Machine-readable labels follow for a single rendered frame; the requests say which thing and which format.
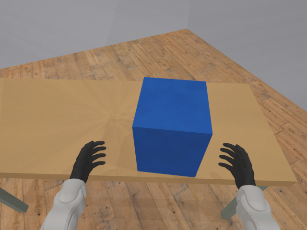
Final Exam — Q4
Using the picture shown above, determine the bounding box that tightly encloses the robot right forearm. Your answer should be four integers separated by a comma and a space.
236, 185, 281, 230

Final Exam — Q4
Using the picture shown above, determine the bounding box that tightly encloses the robot left forearm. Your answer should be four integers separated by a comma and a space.
40, 179, 87, 230

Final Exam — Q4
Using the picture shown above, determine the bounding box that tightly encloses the right robot hand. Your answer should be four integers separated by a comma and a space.
218, 143, 256, 189

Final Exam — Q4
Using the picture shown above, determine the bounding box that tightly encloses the left robot hand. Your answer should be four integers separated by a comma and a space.
70, 141, 106, 183

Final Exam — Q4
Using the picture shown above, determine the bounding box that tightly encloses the table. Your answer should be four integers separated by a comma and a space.
0, 78, 297, 219

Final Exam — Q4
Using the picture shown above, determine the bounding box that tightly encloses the carton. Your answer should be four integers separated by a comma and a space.
132, 77, 213, 177

